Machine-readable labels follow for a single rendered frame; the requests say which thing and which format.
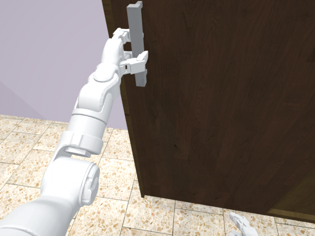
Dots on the robot right hand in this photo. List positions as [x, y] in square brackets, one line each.
[243, 225]

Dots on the robot left upper arm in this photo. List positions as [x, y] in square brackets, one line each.
[68, 185]

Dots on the wardrobe door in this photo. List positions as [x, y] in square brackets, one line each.
[227, 116]
[301, 198]

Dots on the robot left hand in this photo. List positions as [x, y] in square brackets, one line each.
[113, 52]

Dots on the handle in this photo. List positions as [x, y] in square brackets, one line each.
[136, 37]

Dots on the left robot forearm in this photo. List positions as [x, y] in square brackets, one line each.
[90, 115]

